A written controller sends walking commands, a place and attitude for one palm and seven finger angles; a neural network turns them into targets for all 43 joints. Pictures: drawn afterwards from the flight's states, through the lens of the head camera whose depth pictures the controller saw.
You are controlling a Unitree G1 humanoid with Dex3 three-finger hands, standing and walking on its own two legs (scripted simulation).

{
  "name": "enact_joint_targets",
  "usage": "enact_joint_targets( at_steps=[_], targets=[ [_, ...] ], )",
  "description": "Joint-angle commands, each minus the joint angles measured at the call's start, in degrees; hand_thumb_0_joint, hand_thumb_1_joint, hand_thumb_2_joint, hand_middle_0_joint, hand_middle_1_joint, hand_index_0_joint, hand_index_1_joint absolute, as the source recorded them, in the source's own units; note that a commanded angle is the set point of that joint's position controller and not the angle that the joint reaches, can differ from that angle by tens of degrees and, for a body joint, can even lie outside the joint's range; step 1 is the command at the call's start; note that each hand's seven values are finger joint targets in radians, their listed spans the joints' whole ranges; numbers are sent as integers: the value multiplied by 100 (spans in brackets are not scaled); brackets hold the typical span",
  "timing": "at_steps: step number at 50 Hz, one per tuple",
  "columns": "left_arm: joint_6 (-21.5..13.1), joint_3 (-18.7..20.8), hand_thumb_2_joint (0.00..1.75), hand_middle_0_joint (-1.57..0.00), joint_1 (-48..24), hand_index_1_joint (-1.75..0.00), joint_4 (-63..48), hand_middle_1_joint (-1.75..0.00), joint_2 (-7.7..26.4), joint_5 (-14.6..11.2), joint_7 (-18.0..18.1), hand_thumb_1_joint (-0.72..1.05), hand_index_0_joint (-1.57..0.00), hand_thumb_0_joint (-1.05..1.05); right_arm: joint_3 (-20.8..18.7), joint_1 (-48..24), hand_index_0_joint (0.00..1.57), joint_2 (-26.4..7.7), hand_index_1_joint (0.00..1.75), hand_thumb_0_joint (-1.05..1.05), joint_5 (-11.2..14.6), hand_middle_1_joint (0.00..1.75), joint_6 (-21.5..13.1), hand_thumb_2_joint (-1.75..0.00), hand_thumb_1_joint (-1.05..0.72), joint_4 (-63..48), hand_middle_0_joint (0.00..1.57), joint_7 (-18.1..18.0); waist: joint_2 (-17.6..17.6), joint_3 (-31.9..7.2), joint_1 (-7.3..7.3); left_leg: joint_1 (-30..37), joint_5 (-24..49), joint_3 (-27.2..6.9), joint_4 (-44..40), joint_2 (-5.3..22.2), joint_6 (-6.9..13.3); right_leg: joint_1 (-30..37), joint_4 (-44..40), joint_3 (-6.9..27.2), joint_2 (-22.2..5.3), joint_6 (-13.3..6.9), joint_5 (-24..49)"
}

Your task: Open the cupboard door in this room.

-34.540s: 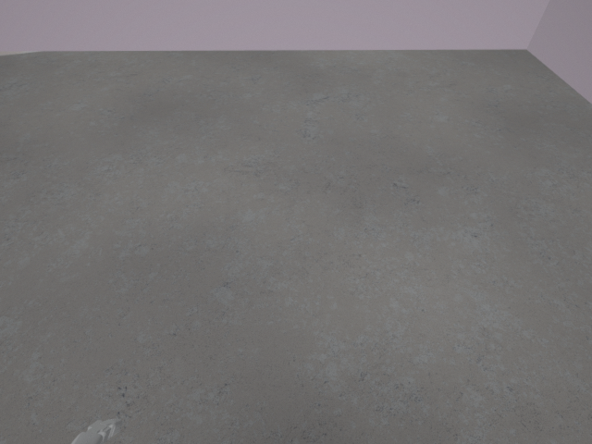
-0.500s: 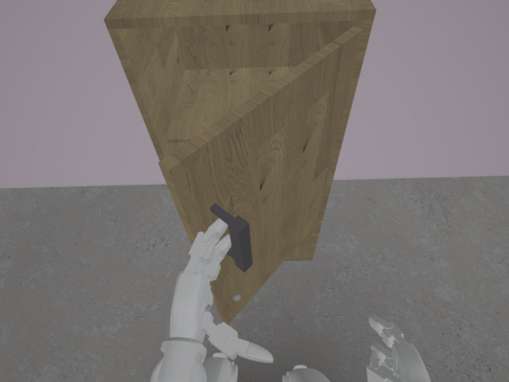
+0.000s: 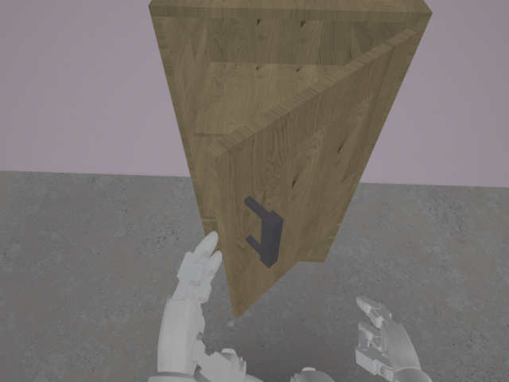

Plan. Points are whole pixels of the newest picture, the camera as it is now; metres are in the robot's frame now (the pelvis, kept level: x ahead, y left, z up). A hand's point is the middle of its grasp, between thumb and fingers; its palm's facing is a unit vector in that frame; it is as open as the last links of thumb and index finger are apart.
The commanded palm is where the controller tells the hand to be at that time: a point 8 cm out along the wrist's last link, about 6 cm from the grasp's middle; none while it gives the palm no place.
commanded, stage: slide the hand sideways off the handle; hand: left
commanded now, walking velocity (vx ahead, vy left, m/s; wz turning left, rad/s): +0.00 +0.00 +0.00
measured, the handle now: (261, 232) +0.33 +0.02 +0.07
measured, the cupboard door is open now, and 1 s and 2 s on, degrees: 45 45 45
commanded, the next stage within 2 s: draw the hand back to the body in 0.16 s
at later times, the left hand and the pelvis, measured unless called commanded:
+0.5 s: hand (181, 324) +0.18 +0.10 +0.11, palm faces +0.05 -1.00 -0.04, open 16.3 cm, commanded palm +0.15 +0.15 +0.11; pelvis +0.00 -0.01 +0.01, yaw +0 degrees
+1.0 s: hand (100, 310) +0.18 +0.17 +0.16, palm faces +0.19 -0.93 -0.32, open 14.5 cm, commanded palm +0.15 +0.22 +0.19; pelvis +0.02 -0.02 +0.06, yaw +1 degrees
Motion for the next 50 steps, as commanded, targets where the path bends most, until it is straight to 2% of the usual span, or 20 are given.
enact_joint_targets(
  at_steps=[1,5,6,12,14,15,18,21,24,27,29,32,33,38,39,40,41,42,46,50],
  targets=[
    [-427,-152,30,-15,94,-30,-1487,-30,-177,-60,-160,-50,-15,0,-326,-281,20,-632,30,0,16,30,-321,-90,-90,-978,20,-43,-314,-953,-91,1531,1124,-745,-1260,314,-367,-103,-849,-80,-21,-143,1225],
    [-419,125,30,-15,602,-30,-1573,-30,66,-191,-329,-50,-15,0,-336,-246,20,-626,30,0,16,30,-319,-90,-90,-1000,20,-54,-263,-965,-20,1450,1312,-679,-1210,292,-377,4,-835,-67,-3,-147,1396],
    [-429,203,30,-15,738,-30,-1605,-30,128,-208,-364,-50,-15,0,-345,-232,20,-626,30,0,20,30,-312,-90,-90,-1000,20,-58,-361,-982,-1,1419,1351,-658,-1186,287,-372,52,-813,-68,11,-150,1442],
    [-576,99,30,-15,447,-30,-1755,-30,47,-381,-544,-50,-15,0,-329,-258,20,-637,30,0,13,30,-431,-90,-90,-988,20,-103,-310,-802,-168,1129,974,-649,-1028,250,-301,-155,-823,-45,0,-121,1236],
    [-641,339,30,-15,440,-30,-2000,-30,296,-435,-566,-50,-15,0,-356,-246,20,-645,30,0,9,30,-463,-90,-90,-999,20,-132,-291,-979,-116,1168,1032,-608,-996,251,-280,-40,-838,-1,5,-123,1303],
    [-644,602,30,-15,539,-30,-2127,-30,559,-457,-564,-50,-15,0,-365,-224,20,-647,30,0,14,30,-446,-90,-90,-989,20,-151,-190,-1054,-24,1246,1030,-595,-1062,246,-295,63,-870,21,19,-137,1289],
    [-488,1049,30,-15,837,-30,-2493,-30,907,-587,-593,-50,-15,0,-369,-156,20,-616,30,0,61,30,-357,-90,-90,-1036,20,-206,-70,-1310,113,1513,1235,-508,-1216,217,-271,518,-1050,65,55,-138,1522],
    [-182,1244,30,-15,1034,-30,-2491,-30,871,-885,-735,-50,-15,0,-352,-153,20,-602,30,0,162,30,-295,-90,-90,-1043,20,-279,-186,-906,29,1605,1230,-403,-1405,210,-238,822,-1408,53,83,-85,1712],
    [115,1301,30,-15,1036,-30,-2315,-30,770,-1157,-1017,-50,-15,0,-345,-172,20,-652,30,0,226,30,-322,-90,-90,-1024,20,-386,-612,-508,-124,1496,1092,-381,-1471,217,-177,1000,-1757,91,62,10,1743],
    [231,1562,30,-15,890,-30,-2320,-30,1029,-1303,-1306,-50,-15,0,-341,-117,20,-729,30,0,244,30,-391,-90,-90,-971,20,-485,-621,-211,-192,1522,968,-388,-1574,230,-164,997,-1944,108,30,53,1624],
    [222,1718,30,-15,822,-30,-2454,-30,1208,-1350,-1423,-50,-15,0,-332,-143,20,-730,30,0,239,30,-455,-90,-90,-969,20,-518,-254,-150,-146,1646,1004,-376,-1654,226,-166,1033,-2009,136,5,33,1583],
    [208,2149,30,-15,862,-30,-2624,-30,1485,-1492,-1503,-50,-15,0,-327,-146,20,-705,30,0,250,30,-522,-90,-90,-945,20,-546,-53,-227,-47,1835,1006,-350,-1776,224,-179,1166,-2125,155,12,11,1494],
    [214,2338,30,-15,850,-30,-2683,-30,1598,-1548,-1481,-50,-15,0,-334,-146,20,-700,30,0,246,30,-522,-90,-90,-923,20,-546,-50,-302,-10,1836,1004,-354,-1814,218,-182,1300,-2175,168,13,3,1438],
    [346,2758,37,-16,923,-30,-2729,-30,1650,-1882,-1581,-32,-16,0,-329,-257,20,-701,30,0,328,30,-617,-90,-90,-870,20,-562,-2,-256,44,2049,1127,-322,-1958,209,-198,1544,-2406,192,10,33,1609],
    [826,2915,39,-16,1193,-30,-2813,-30,2488,-1126,-1081,-29,-16,0,-380,-195,20,-681,30,0,290,30,-444,-90,-90,-906,20,-762,22,-337,279,2262,1318,-242,-2159,320,-212,1746,-2840,659,-263,-24,1889],
    [1084,2685,40,-16,1232,-30,-3011,-30,2041,-1094,-901,-26,-16,0,-323,-157,20,-595,30,0,270,30,-393,-90,-90,-957,20,-825,72,-198,124,2422,1428,-191,-2175,295,-200,1817,-2997,642,-324,17,2006],
    [1220,2651,42,-16,1192,-30,-3027,-30,1971,-1067,-822,-22,-16,0,-321,-138,20,-609,30,0,271,30,-381,-90,-90,-918,20,-850,-55,-90,94,2501,1517,-214,-2219,305,-197,1815,-3032,539,-332,41,2150],
    [1339,2578,43,-16,1198,-30,-2978,-30,1891,-1004,-759,-18,-16,0,-309,-144,20,-615,30,0,264,30,-365,-90,-90,-857,20,-864,53,14,76,2631,1560,-197,-2293,317,-179,1837,-3063,465,-314,47,2207],
    [1561,2791,50,-17,671,-30,-2859,-30,2151,-892,-526,-5,-17,0,-249,-259,20,-683,30,0,242,30,-370,-90,-90,-711,20,-957,-372,386,45,2997,1482,-246,-2664,349,-126,1892,-3448,333,-266,43,1877],
    [1595,3072,55,-17,345,-30,-2851,-30,2365,-856,-387,9,-17,0,-194,-377,20,-699,30,0,234,30,-504,-90,-90,-550,20,-1024,-298,454,115,3422,1399,-314,-3073,357,-114,2125,-3674,269,-255,-2,1628]
  ],
)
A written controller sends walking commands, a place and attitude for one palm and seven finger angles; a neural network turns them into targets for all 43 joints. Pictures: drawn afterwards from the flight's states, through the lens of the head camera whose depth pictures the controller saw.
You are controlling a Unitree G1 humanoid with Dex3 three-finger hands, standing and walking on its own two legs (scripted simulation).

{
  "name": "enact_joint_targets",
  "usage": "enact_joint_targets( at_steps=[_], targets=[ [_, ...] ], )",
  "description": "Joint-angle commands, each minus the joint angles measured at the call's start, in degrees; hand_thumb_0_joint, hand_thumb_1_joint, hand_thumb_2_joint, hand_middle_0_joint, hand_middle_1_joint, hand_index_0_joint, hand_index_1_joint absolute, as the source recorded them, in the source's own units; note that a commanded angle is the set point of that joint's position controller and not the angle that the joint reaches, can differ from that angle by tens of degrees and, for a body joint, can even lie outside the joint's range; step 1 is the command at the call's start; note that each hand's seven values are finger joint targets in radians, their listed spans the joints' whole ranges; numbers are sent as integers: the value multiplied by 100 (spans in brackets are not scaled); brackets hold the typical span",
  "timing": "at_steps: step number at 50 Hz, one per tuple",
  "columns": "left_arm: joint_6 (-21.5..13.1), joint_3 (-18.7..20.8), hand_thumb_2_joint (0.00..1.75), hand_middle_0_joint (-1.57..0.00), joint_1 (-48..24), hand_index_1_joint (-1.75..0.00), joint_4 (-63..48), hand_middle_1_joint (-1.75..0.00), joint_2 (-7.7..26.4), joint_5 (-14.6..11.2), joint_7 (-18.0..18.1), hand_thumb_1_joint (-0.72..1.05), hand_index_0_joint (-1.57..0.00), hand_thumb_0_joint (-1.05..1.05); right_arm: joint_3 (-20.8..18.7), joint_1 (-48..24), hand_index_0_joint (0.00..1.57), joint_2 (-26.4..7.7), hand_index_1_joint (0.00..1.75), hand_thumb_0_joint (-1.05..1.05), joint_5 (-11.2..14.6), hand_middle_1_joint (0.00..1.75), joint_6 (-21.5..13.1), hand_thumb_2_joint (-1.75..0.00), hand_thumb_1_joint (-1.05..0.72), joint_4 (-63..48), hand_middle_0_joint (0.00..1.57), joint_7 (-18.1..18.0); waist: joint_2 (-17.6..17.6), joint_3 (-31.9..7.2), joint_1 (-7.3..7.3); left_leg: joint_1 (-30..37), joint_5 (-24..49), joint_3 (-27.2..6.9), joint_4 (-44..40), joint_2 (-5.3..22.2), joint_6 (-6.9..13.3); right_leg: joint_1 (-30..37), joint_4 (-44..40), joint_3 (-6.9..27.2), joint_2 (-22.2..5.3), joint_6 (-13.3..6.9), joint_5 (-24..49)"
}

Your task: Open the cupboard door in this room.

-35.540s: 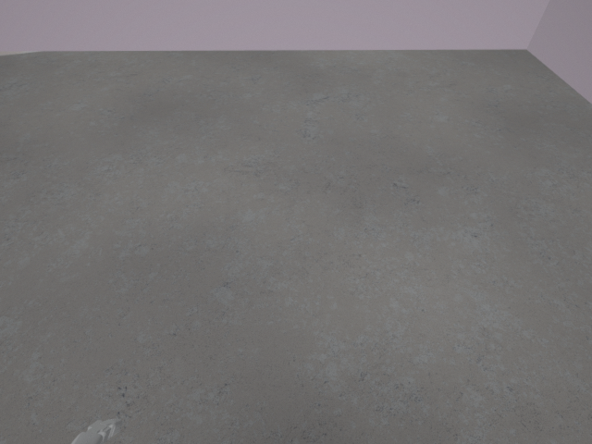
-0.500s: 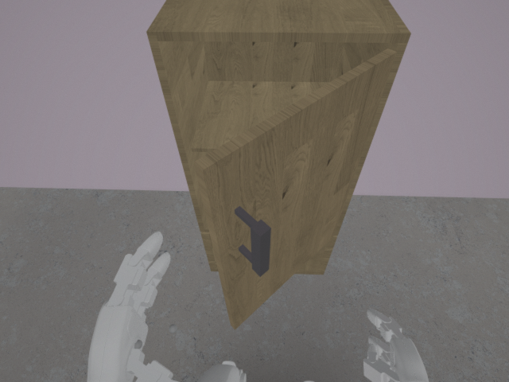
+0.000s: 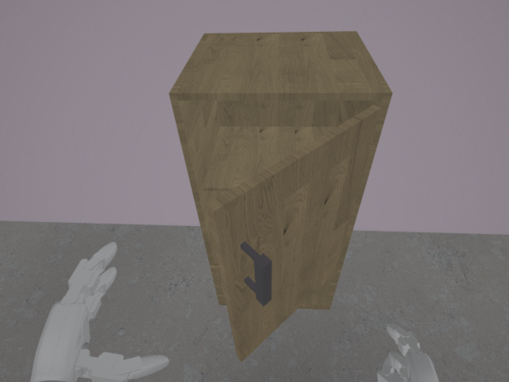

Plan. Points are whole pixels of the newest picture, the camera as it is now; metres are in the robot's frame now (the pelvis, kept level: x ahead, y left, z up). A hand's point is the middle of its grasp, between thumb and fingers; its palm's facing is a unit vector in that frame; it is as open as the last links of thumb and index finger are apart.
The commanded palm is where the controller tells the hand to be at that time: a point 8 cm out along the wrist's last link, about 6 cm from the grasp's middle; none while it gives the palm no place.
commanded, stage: draw the hand back to the body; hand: left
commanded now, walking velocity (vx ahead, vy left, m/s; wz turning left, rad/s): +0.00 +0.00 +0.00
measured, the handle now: (255, 273) +0.31 +0.03 +0.01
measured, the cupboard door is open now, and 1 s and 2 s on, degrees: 45 45 45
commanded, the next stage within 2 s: step back with the hand held close in 0.84 s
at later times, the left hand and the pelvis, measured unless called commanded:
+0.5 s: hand (28, 252) +0.21 +0.27 +0.20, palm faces +0.44 -0.81 -0.40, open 8.7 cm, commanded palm +0.15 +0.31 +0.21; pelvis +0.01 +0.01 +0.03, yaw +0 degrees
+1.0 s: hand (41, 257) +0.20 +0.26 +0.20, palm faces +0.42 -0.82 -0.39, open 7.4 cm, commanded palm +0.15 +0.30 +0.21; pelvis +0.01 +0.00 +0.04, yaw -1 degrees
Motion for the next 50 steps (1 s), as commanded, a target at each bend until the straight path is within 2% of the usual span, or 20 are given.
enact_joint_targets(
  at_steps=[1,3,6,8,14,18,20,23,26,28,32,33,36,38,39,44,47,48,49,50],
  targets=[
    [-303,786,57,-17,-651,-30,-1195,-30,813,35,240,13,-17,0,-130,-823,20,-481,30,0,-38,30,-467,-90,-90,-845,20,-79,-462,301,23,1017,667,-178,-1096,234,19,-302,-1409,218,-391,94,697],
    [-307,1047,60,-18,-796,-30,-1218,-30,1030,44,290,20,-18,0,-125,-872,20,-510,30,0,-44,30,-539,-90,-90,-718,20,-81,-351,221,72,1169,723,-220,-1253,234,8,-68,-1497,227,-389,68,789],
    [-305,1133,64,-18,-842,-30,-1206,-30,954,20,279,31,-18,0,-81,-954,20,-479,30,0,-46,30,-630,-90,-90,-566,20,-41,-85,342,84,1382,899,-262,-1494,251,-27,131,-1541,187,-369,55,1031],
    [-323,1315,68,-18,-930,-30,-1222,-30,1056,12,281,37,-18,0,-94,-963,20,-519,30,0,-58,30,-700,-90,-90,-465,20,-6,-65,258,119,1515,1114,-338,-1644,291,-60,357,-1575,155,-354,41,1235],
    [-313,1708,76,-19,-1174,-30,-1035,-30,1149,-61,248,58,-19,0,-114,-1095,20,-545,30,0,-75,30,-773,-90,-90,-227,20,76,-274,476,136,1784,1571,-370,-2021,350,-126,766,-1796,129,-318,44,1589],
    [-357,2142,82,-19,-1556,-30,-1036,-30,1447,-76,254,73,-19,0,-142,-1169,20,-582,30,0,-88,30,-812,-90,-90,-91,20,97,-170,479,185,1971,1725,-354,-2198,365,-155,1002,-1979,141,-300,26,1734],
    [-379,2274,86,-20,-1683,-30,-1123,-30,1488,-100,250,80,-20,0,-145,-1163,20,-568,30,0,-92,30,-822,-90,-90,-42,20,127,82,381,187,2102,1974,-353,-2268,364,-197,1152,-1998,141,-313,17,1869],
    [-393,2483,90,-20,-1892,-30,-1029,-30,1612,-123,236,90,-20,0,-168,-1202,20,-608,30,0,-96,30,-845,-90,-90,59,20,157,68,423,201,2238,2189,-372,-2362,402,-232,1253,-2118,135,-285,15,1977],
    [-333,2088,90,-20,-1552,-30,-608,-30,1112,-151,140,90,-20,0,-207,-1170,20,-621,30,0,-108,30,-808,-90,-90,110,20,233,-190,596,146,2305,2401,-338,-2422,420,-230,1237,-2185,117,-286,56,2070],
    [-304,2021,90,-20,-1482,-30,-454,-30,1049,-160,96,90,-20,0,-253,-1223,20,-669,30,0,-108,30,-767,-90,-90,104,20,258,-365,623,166,2306,2294,-302,-2476,422,-195,1312,-2266,120,-280,59,2082],
    [-394,2226,90,-20,-1750,-30,-923,-30,1379,-121,116,90,-20,0,-265,-1278,20,-655,30,0,-128,30,-746,-90,-90,73,20,251,-282,326,198,2394,2156,-274,-2551,379,-168,1529,-2314,164,-291,56,2095],
    [-398,2351,90,-20,-1824,-30,-1049,-30,1539,-112,131,90,-20,0,-259,-1312,20,-671,30,0,-136,30,-762,-90,-90,89,20,238,-86,256,226,2418,2172,-262,-2564,371,-172,1617,-2334,173,-293,40,2138],
    [-446,2359,90,-20,-1845,-30,-1231,-30,1546,-106,160,90,-20,0,-213,-1330,20,-585,30,0,-127,30,-822,-90,-90,122,20,228,186,302,217,2420,2074,-276,-2613,339,-205,1637,-2374,174,-296,27,2071],
    [-444,2430,90,-20,-1854,-30,-1309,-30,1632,-100,172,90,-20,0,-226,-1335,20,-605,30,0,-130,30,-865,-90,-90,155,20,217,203,265,228,2442,2153,-256,-2609,344,-205,1717,-2417,174,-284,14,2172],
    [-422,2371,90,-20,-1729,-30,-1147,-30,1518,-114,168,90,-20,0,-214,-1320,20,-576,30,0,-132,30,-862,-90,-90,183,20,217,211,404,212,2415,2230,-235,-2602,331,-209,1671,-2415,172,-293,21,2218],
    [-344,2153,90,-20,-1638,-30,-696,-30,1234,-136,108,90,-20,0,-258,-1309,20,-612,30,0,-126,30,-795,-90,-90,223,20,252,-123,707,155,2422,2162,-195,-2648,349,-185,1515,-2515,170,-274,57,2168],
    [-366,2194,90,-20,-1691,-30,-579,-30,1273,-157,92,90,-20,0,-271,-1371,20,-602,30,0,-124,30,-742,-90,-90,210,20,238,-379,779,173,2367,1791,-145,-2669,312,-127,1467,-2614,208,-274,84,1930],
    [-409,2265,90,-20,-2144,-30,-884,-30,1460,-146,112,90,-20,0,-276,-1406,20,-634,30,0,-119,30,-754,-90,-90,210,20,227,-312,652,166,2436,1774,-144,-2677,306,-118,1527,-2664,221,-278,73,1937],
    [-650,2999,90,-20,-2485,-30,-1012,-30,2124,-78,166,90,-20,0,-326,-1320,20,-751,30,0,-113,30,-673,-90,-90,127,20,217,-460,1061,-66,2122,1372,-263,-2489,380,53,1101,-3003,764,-528,139,2046],
    [-712,2696,90,-20,-2016,-30,-629,-30,1711,-76,120,90,-20,0,-328,-1323,20,-690,30,0,-149,30,-605,-90,-90,253,20,217,-588,935,-95,2229,1444,-280,-2375,328,58,1087,-3060,816,-639,116,2146]
  ],
)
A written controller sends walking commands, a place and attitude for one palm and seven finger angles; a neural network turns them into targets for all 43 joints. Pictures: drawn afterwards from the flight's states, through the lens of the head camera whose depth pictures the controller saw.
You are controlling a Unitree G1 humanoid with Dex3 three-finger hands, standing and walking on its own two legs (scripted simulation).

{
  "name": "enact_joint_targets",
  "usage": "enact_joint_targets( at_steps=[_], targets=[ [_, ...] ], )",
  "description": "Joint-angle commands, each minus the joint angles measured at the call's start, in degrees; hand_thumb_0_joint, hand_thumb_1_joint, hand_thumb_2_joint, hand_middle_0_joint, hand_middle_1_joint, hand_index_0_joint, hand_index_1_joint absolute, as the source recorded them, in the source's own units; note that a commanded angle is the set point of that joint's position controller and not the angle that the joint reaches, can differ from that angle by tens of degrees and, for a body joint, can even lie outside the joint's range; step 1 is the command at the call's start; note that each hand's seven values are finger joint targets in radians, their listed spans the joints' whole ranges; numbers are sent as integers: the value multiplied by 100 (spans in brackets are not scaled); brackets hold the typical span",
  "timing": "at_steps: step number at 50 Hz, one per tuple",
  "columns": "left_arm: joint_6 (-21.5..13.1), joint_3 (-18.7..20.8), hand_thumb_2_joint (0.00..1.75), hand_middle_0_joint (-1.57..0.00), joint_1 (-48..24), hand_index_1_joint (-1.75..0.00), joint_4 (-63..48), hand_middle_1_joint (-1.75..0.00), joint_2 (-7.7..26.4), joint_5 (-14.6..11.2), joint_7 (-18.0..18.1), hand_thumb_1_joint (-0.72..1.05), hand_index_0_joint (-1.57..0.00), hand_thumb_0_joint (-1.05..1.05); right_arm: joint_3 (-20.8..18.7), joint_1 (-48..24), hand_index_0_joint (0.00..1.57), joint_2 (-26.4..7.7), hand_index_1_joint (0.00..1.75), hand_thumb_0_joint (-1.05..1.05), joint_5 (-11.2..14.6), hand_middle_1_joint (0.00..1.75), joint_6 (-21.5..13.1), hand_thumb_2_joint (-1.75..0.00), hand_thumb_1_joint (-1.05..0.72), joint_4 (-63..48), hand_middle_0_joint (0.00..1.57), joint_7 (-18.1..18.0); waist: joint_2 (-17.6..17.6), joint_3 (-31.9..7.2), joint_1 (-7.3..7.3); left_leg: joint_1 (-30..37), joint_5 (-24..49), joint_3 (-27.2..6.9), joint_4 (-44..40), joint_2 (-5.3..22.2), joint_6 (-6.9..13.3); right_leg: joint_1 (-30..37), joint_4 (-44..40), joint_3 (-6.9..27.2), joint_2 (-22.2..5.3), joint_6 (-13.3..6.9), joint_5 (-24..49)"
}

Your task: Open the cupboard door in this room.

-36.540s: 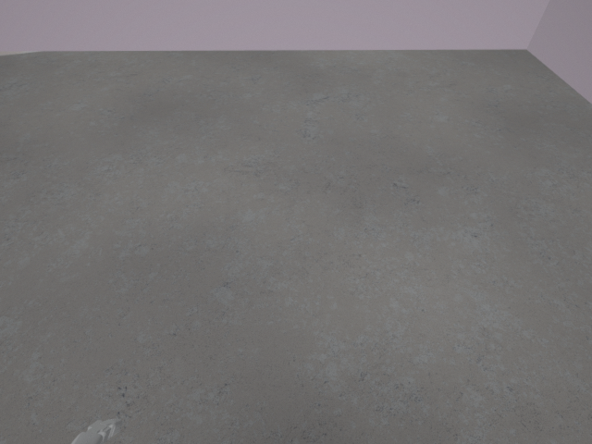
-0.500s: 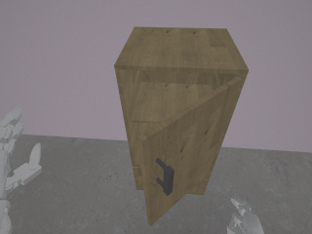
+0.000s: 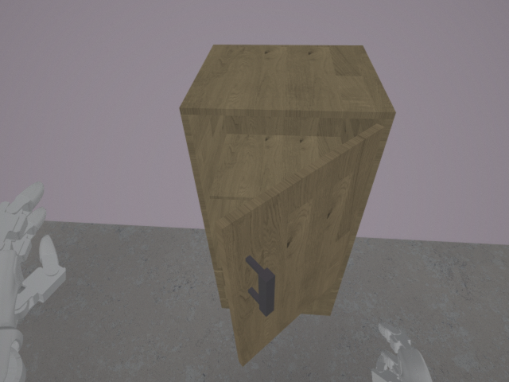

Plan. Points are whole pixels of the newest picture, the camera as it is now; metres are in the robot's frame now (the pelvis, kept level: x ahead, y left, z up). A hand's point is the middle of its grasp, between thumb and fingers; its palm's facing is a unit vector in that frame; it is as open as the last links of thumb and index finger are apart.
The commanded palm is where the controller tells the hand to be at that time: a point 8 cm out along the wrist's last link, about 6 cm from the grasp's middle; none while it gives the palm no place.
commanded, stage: step back with the hand held close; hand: left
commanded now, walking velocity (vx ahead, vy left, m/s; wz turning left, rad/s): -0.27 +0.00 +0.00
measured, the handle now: (259, 285) +0.30 +0.03 -0.03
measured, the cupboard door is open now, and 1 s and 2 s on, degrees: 45 45 45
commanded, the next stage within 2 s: stop stepping back and stand still in 1.06 s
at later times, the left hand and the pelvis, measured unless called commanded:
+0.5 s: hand (43, 299) +0.16 +0.26 +0.16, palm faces +0.35 -0.80 -0.48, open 7.4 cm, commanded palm +0.10 +0.30 +0.18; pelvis -0.05 +0.01 +0.00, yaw -1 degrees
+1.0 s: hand out of the picture +0.06 +0.30 +0.15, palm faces +0.44 -0.74 -0.51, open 7.4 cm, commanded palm -0.01 +0.32 +0.18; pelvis -0.14 +0.02 -0.02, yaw +1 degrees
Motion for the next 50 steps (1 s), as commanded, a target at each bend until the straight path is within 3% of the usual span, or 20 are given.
enact_joint_targets(
  at_steps=[1,6,7,8,12,15,19,23,27,32,34,36,37,38,42,43,45,47,48,50],
  targets=[
    [-652,931,90,-20,-532,-30,-947,-30,1274,66,101,90,-20,0,-341,-777,20,-719,30,0,-43,30,-143,-90,-90,-889,20,-40,-441,115,-245,234,670,-331,-160,377,47,-1036,-877,674,-592,103,1305],
    [-776,860,90,-20,-56,-30,-1226,-30,1206,116,141,90,-20,0,-396,-743,20,-731,30,0,-63,30,6,-90,-90,-977,20,-24,93,-497,-237,303,1678,-292,-284,496,-4,-608,-437,423,-566,158,2027],
    [-766,884,90,-20,9,-30,-1232,-30,1230,109,153,90,-20,0,-412,-740,20,-723,30,0,-54,30,43,-90,-90,-1001,20,-24,-39,-540,-240,310,1794,-285,-272,514,-6,-607,-400,408,-544,184,2118],
    [-773,893,90,-20,27,-30,-1347,-30,1269,114,161,90,-20,0,-428,-763,20,-752,30,0,-52,30,68,-90,-90,-1017,20,-34,80,-601,-235,261,1899,-292,-271,534,-8,-521,-327,367,-558,183,2210],
    [-785,1163,90,-20,281,-30,-1362,-30,1445,74,230,90,-20,0,-489,-761,20,-685,30,0,-11,30,196,-90,-90,-1093,20,-39,-350,-763,-247,102,1961,-242,-169,554,-22,-473,-224,435,-564,215,2503],
    [-819,1262,90,-20,426,-30,-1442,-30,1505,48,279,90,-20,0,-509,-768,20,-678,30,0,3,30,257,-90,-90,-1126,20,-54,-276,-868,-252,-40,2069,-255,-147,574,-32,-371,-86,430,-577,211,2674],
    [-830,1219,90,-20,540,-30,-1540,-30,1471,58,312,90,-20,0,-530,-767,20,-702,30,0,8,30,261,-90,-90,-1152,20,-63,-113,-804,-270,-304,1794,-315,-207,604,-20,-425,-30,449,-521,221,2335],
    [-863,1158,90,-20,491,-30,-1600,-30,1456,92,352,90,-20,0,-538,-762,20,-744,30,0,2,30,214,-90,-90,-1138,20,-68,6,-531,-301,-732,798,-420,-357,620,12,-601,-158,501,-487,211,1484],
    [-955,1149,90,-20,440,-30,-1521,-30,1416,150,401,90,-20,0,-530,-673,20,-741,30,0,-15,30,156,-90,-90,-1121,20,-63,-149,-157,-357,-1209,-615,-517,-424,564,26,-932,-471,692,-501,137,157],
    [-1128,1179,90,-20,243,-30,-1660,-30,1420,286,479,90,-20,0,-528,-558,20,-805,30,0,-62,30,20,-90,-90,-1104,20,-103,-10,7,-386,-1568,-1541,-785,-454,683,79,-1175,-440,644,-402,123,-965],
    [-1151,1174,90,-20,183,-30,-1748,-30,1384,331,491,90,-20,0,-503,-569,20,-830,30,0,-100,30,-53,-90,-90,-1126,20,-127,285,12,-379,-2078,-2103,-1106,-982,896,169,-731,33,471,-179,188,-825],
    [-1172,1294,90,-20,127,-30,-1820,-30,1383,389,482,90,-20,0,-505,-617,20,-862,30,0,-115,30,-118,-90,-90,-1165,20,-145,733,-155,-302,-3123,-2934,-1675,-1843,1317,375,400,1302,210,194,268,-40],
    [-1176,1337,90,-20,13,-30,-1910,-30,1402,408,464,90,-20,0,-526,-607,20,-828,30,0,-135,30,-152,-90,-90,-1176,20,-142,812,-248,-257,-3286,-3006,-1830,-1990,1454,442,595,1763,170,276,273,148],
    [-1198,1463,90,-20,-16,-30,-1946,-30,1550,400,462,90,-20,0,-546,-637,20,-798,30,0,-164,30,-187,-90,-90,-1141,20,-154,885,-375,-232,-3156,-2865,-1905,-2003,1546,490,529,1950,192,272,263,179],
    [-1202,1439,90,-20,341,-30,-1860,-30,1378,365,374,90,-20,0,-585,-629,20,-744,30,0,-204,30,-297,-90,-90,-1047,20,-41,523,-397,-249,-3022,-2538,-1675,-1747,1560,515,317,1862,269,311,148,-501],
    [-1222,1565,90,-20,510,-30,-1842,-30,1470,338,366,90,-20,0,-607,-642,20,-771,30,0,-226,30,-336,-90,-90,-1029,20,-17,658,-440,-243,-2822,-2407,-1611,-1736,1554,487,212,1709,246,334,126,-557],
    [-1290,1442,90,-20,573,-30,-1958,-30,1400,183,317,90,-20,0,-567,-601,20,-673,30,0,-224,30,-386,-90,-90,-889,20,54,528,-608,-268,-1706,-1550,-1436,-1611,1461,236,-486,919,195,248,20,-883],
    [-1410,1397,90,-20,528,-30,-1986,-30,1403,68,292,90,-20,0,-570,-515,20,-634,30,0,-208,30,-397,-90,-90,-703,20,99,383,-970,-270,-605,-426,-1164,-1213,1378,-118,-937,31,373,77,-62,-653],
    [-1480,1452,90,-20,509,-30,-2002,-30,1471,50,309,90,-20,0,-583,-475,20,-602,30,0,-223,30,-393,-90,-90,-605,20,114,309,-1208,-271,3,630,-889,-839,1285,-204,-1120,-311,550,-71,-37,-119],
    [-1607,1325,90,-20,31,-30,-2148,-30,1515,90,323,90,-20,0,-559,-502,20,-574,30,0,-161,30,-327,-90,-90,-481,20,129,-114,-1780,-269,1182,2968,-263,177,1086,-136,-1537,-313,869,-427,131,1602]
  ],
)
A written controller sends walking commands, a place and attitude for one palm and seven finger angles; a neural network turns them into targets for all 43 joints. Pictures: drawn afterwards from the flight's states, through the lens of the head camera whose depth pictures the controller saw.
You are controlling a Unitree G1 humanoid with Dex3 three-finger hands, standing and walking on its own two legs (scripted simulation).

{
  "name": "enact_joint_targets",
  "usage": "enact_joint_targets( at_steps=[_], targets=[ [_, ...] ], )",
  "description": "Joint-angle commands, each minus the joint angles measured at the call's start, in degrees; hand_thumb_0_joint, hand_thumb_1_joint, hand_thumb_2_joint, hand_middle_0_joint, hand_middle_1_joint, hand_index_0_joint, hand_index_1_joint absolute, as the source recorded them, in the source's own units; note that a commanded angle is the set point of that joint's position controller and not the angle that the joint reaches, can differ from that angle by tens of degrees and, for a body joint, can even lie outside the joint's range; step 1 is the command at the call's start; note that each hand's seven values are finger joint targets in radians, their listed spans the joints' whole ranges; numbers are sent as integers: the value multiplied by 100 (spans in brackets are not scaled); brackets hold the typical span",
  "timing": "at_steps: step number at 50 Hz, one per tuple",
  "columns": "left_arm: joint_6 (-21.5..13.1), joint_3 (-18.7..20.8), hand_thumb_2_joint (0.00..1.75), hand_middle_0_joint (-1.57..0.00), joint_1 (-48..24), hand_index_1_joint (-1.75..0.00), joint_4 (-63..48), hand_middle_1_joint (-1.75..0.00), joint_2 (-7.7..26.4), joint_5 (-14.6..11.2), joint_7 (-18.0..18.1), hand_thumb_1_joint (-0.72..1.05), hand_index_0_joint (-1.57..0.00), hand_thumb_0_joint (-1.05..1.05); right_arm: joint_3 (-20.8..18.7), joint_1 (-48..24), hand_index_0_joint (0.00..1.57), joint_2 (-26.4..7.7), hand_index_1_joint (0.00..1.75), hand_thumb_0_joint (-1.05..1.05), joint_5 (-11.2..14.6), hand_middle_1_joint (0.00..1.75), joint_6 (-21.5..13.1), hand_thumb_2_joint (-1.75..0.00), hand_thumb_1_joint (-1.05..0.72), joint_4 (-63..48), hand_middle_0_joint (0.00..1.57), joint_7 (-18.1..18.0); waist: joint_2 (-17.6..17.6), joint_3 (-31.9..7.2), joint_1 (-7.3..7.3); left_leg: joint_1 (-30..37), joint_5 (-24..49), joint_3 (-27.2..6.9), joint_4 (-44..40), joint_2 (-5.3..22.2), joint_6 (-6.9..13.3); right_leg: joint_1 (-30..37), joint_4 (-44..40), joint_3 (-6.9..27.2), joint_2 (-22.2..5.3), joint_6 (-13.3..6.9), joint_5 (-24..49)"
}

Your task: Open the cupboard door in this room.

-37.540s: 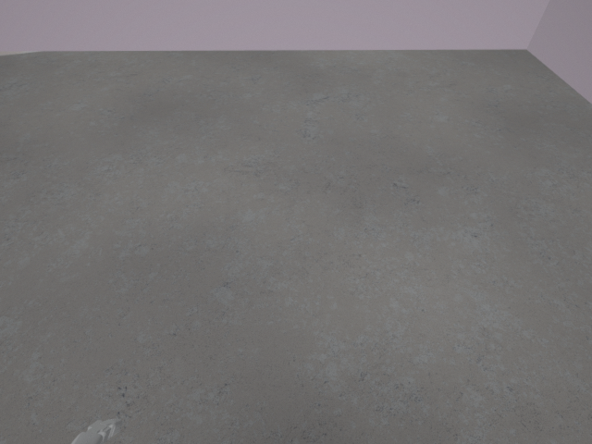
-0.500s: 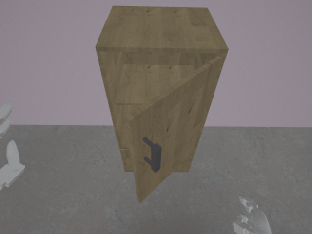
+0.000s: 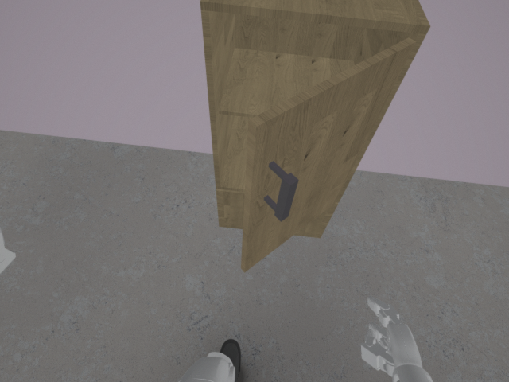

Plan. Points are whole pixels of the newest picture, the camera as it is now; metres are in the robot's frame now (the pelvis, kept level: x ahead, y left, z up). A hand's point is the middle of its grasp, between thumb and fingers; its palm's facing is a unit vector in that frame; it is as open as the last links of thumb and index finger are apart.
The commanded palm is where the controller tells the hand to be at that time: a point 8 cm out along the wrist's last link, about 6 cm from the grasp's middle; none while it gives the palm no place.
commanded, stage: step back with the hand held close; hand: left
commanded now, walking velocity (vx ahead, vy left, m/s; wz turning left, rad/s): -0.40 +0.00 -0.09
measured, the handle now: (278, 192) +0.44 +0.01 -0.01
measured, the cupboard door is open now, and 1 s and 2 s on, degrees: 45 45 45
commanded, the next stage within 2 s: stop stepping back and stand still in 0.06 s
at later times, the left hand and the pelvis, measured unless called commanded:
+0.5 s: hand out of the picture +0.16 +0.32 +0.16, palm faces +0.46 -0.84 -0.29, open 7.4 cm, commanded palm +0.07 +0.33 +0.20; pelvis -0.08 +0.04 +0.01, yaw -3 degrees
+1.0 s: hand out of the picture +0.11 +0.25 +0.17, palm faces +0.36 -0.84 -0.42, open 7.4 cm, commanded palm +0.07 +0.30 +0.20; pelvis -0.10 +0.01 +0.02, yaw -6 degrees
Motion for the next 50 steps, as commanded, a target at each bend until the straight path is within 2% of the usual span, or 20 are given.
enact_joint_targets(
  at_steps=[1,4,9,11,12,13,14,18,22,23,24,28,31,35,40,42,44,45,47,50],
  targets=[
    [-505,336,90,-20,-640,-30,-1245,-30,1081,-24,72,90,-20,0,-381,-42,20,-804,30,0,76,30,-199,-90,-90,-492,20,-34,195,-2201,-279,4185,2185,-412,448,775,-233,-1190,-478,340,-616,393,3786],
    [-307,466,90,-20,-529,-30,-1341,-30,1258,-91,31,90,-20,0,-441,-308,20,-895,30,0,232,30,-188,-90,-90,-788,20,-111,-131,-2206,-271,4233,1654,-514,467,842,32,-1260,124,51,-386,797,3634],
    [-227,793,90,-20,-46,-30,-1101,-30,1314,-214,-21,90,-20,0,-341,-571,20,-767,30,0,69,30,-96,-90,-90,-981,20,-78,1363,-825,-177,1916,-2387,-879,-790,900,-355,-1096,-138,65,-188,-46,-495],
    [-152,727,90,-20,202,-30,-755,-30,1307,-173,36,90,-20,0,-335,-306,20,-745,30,0,110,30,-1,-90,-90,-883,20,-108,63,-333,-318,2702,-2236,-263,1853,11,-867,-3303,-1737,1447,-1242,-624,-2550],
    [-71,558,90,-20,83,-30,-648,-30,1219,-142,76,90,-20,0,-388,-279,20,-789,30,0,106,30,62,-90,-90,-784,20,-115,-740,106,-298,2679,-2216,-666,3621,-169,-846,-4456,-2278,2407,-2126,-972,-3039],
    [-43,610,90,-20,-118,-30,-635,-30,1248,-104,114,90,-20,0,-438,-326,20,-857,30,0,55,30,66,-90,-90,-747,20,-104,-789,363,-284,2195,-2351,-1042,4616,-128,-788,-4673,-2290,2608,-2383,-1253,-2739],
    [40,416,90,-20,-220,-30,-420,-30,1023,-33,102,90,-20,0,-352,-148,20,-772,30,0,55,30,94,-90,-90,-640,20,-114,-608,515,-411,1418,-2114,-1099,4475,87,-687,-3875,-1853,1751,-2098,-1096,-1780],
    [120,-300,90,-20,-1846,-30,323,-30,729,123,138,90,-20,0,-200,-207,20,-874,30,0,145,30,-217,-90,-90,-557,20,-349,-144,1125,-456,1580,-1875,-409,513,212,-515,-2105,-750,104,-958,-160,134],
    [-75,-130,90,-20,-1894,-30,-645,-30,955,229,189,90,-20,0,-299,218,20,-1009,30,0,107,30,-656,-90,-90,-742,20,-319,1026,-306,-223,3036,561,-2290,-638,1428,12,-1610,923,-246,-249,213,612],
    [-168,157,90,-20,-1714,-30,-1285,-30,1296,111,134,90,-20,0,-243,262,20,-844,30,0,-2,30,-739,-90,-90,-568,20,-259,1835,-642,-319,3283,244,-2818,-1201,1546,-316,-1867,1710,-218,-157,257,-235],
    [-248,14,90,-20,-1523,-30,-1720,-30,1066,99,94,90,-20,0,-253,217,20,-735,30,0,-32,30,-818,-90,-90,-588,20,-174,1633,-865,-352,3083,-783,-3140,-1569,1571,-557,-1624,2288,30,-144,258,-499],
    [-166,403,90,-20,259,-30,-2214,-30,1190,51,120,90,-20,0,-337,206,20,-752,30,0,21,30,-948,-90,-90,-682,20,79,1136,-1368,-194,3219,-1751,-1963,-1511,1358,-290,-1434,2236,-145,-198,293,277],
    [-25,424,90,-20,947,-30,-1699,-30,985,13,140,90,-20,0,-285,187,20,-682,30,0,5,30,-717,-90,-90,-681,20,65,1571,-1061,-303,2809,-2007,-1431,-1746,1116,-429,-1317,1916,-551,-42,317,262],
    [158,406,90,-20,843,-30,-661,-30,911,-16,195,90,-20,0,-240,274,20,-652,30,0,-11,30,-457,-90,-90,-634,20,-125,1577,-380,-352,2015,-3451,-1194,-2408,1139,-615,-939,1438,-935,91,195,-41],
    [472,-7,90,-20,170,-30,-74,-30,740,16,177,90,-20,0,-248,210,20,-762,30,0,1,30,-321,-90,-90,-539,20,-230,825,-398,-337,1767,-3239,-915,-1827,1010,-441,124,-328,-1071,62,56,-8],
    [559,-163,90,-20,-139,-30,-206,-30,790,76,122,90,-20,0,-235,147,20,-748,30,0,11,30,-275,-90,-90,-546,20,-189,-60,-441,-357,1453,-2623,-614,-807,643,-423,403,-1078,-418,-469,-99,633],
    [517,-189,90,-20,-620,-30,-507,-30,917,105,104,90,-20,0,-219,20,20,-740,30,0,31,30,-245,-90,-90,-542,20,-126,-708,-378,-317,1401,-1846,-442,1096,271,-430,-418,-1742,1309,-1850,-553,644],
    [455,-72,90,-20,-895,-30,-608,-30,1072,132,146,90,-20,0,-204,-97,20,-798,30,0,22,30,-302,-90,-90,-538,20,-113,-577,-256,-268,1104,-1930,-519,1627,307,-446,-523,-1667,1449,-2131,-803,1138],
    [413,-233,90,-20,-966,-30,-376,-30,765,152,122,90,-20,0,-319,25,20,-914,30,0,131,30,-381,-90,-90,-476,20,-84,-883,-58,-318,819,-1933,-557,2236,226,-437,-473,-1452,1099,-1788,-354,1310],
    [139,107,90,-20,-1153,-30,-465,-30,1053,204,221,90,-20,0,-224,-86,20,-735,30,0,145,30,-428,-90,-90,-470,20,-198,-160,101,-221,585,-1942,-307,1891,274,-412,195,-796,691,-1787,-200,4095]
  ],
)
